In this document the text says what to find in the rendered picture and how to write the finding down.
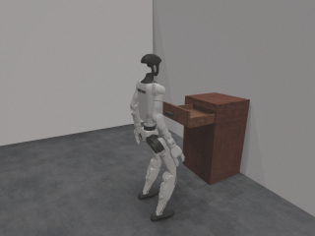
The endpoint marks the robot right shin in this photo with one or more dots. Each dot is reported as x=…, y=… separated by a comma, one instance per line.
x=165, y=192

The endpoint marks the handle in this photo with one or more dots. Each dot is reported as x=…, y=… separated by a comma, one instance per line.
x=168, y=113

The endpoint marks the robot left forearm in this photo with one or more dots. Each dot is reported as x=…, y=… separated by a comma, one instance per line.
x=136, y=119

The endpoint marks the robot right forearm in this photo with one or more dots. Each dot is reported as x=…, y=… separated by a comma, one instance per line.
x=161, y=127

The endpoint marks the right robot hand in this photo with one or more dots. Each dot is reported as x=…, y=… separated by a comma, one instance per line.
x=175, y=152

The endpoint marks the cabinet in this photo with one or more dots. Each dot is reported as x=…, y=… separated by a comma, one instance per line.
x=214, y=151

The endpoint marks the left robot hand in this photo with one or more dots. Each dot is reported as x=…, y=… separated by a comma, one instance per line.
x=136, y=133

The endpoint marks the robot right foot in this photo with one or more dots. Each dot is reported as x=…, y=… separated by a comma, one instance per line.
x=166, y=213

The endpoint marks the robot right upper arm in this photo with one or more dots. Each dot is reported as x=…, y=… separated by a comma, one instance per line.
x=158, y=93

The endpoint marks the robot left upper arm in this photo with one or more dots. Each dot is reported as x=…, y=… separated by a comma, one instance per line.
x=134, y=102

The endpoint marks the drawer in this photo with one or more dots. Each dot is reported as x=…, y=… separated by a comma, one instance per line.
x=189, y=115

